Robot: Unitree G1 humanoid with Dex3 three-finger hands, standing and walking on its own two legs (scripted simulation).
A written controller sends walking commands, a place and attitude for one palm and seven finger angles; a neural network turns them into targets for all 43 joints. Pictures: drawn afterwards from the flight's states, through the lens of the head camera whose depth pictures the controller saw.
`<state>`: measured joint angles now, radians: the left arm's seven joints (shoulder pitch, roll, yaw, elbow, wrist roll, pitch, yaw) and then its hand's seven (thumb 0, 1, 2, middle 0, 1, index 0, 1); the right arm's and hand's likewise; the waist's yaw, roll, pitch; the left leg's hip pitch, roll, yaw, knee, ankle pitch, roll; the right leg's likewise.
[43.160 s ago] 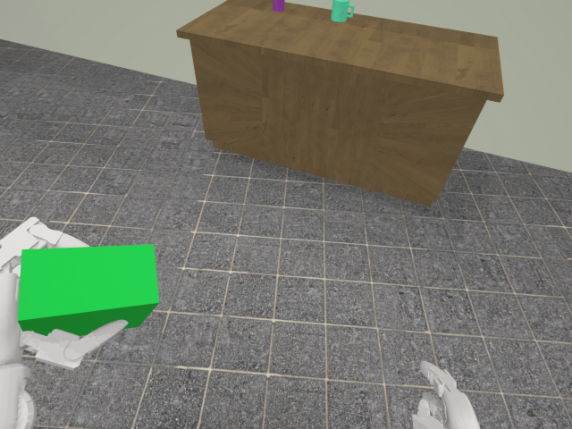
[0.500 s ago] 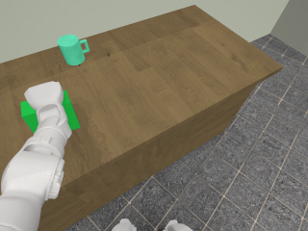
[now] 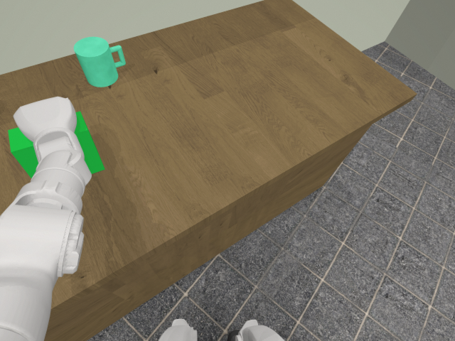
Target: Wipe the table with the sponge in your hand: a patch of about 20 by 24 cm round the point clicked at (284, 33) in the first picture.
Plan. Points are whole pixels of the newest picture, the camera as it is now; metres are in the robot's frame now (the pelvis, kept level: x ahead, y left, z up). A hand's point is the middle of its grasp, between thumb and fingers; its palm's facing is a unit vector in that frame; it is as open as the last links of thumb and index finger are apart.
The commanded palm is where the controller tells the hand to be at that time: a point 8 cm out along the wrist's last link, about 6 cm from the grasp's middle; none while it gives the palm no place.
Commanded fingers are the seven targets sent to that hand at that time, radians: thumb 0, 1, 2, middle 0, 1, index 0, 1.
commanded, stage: slide back across to the first lane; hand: left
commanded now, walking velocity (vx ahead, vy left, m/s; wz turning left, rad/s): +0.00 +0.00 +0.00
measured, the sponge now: (64, 157) +0.47 +0.29 -0.01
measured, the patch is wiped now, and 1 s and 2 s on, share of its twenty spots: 0.90 0.90 0.90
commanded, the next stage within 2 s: wipe back along the first lane in 0.82 s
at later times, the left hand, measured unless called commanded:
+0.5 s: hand (33, 132) +0.49 +0.34 +0.03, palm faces -0.10 -0.06 -0.99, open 10.1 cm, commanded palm +0.47 +0.32 +0.08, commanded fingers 0.00 0.10 1.30 -1.20 -1.60 -1.20 -1.60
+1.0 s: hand out of the picture +0.46 +0.38 +0.03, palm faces -0.12 -0.04 -0.99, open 10.1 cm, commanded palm +0.43 +0.36 +0.07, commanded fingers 0.00 0.10 1.30 -1.20 -1.60 -1.20 -1.60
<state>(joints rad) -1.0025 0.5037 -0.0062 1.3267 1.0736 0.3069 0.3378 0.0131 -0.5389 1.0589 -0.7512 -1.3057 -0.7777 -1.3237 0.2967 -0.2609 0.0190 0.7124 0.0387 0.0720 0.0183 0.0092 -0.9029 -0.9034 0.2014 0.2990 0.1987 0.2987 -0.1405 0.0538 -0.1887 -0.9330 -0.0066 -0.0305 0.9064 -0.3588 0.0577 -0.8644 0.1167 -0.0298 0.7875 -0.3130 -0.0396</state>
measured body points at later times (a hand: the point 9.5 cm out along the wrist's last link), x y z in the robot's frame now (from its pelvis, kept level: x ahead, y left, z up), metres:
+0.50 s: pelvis +0.02 +0.03 +0.01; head +0.12 +0.06 +0.45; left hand +0.50 +0.33 +0.09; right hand +0.03 -0.23 -0.11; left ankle +0.03 +0.08 -0.69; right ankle +0.03 -0.10 -0.69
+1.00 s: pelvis +0.05 +0.03 +0.02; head +0.13 +0.06 +0.46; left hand +0.46 +0.38 +0.09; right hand +0.13 -0.24 -0.10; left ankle +0.03 +0.08 -0.69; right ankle +0.03 -0.10 -0.69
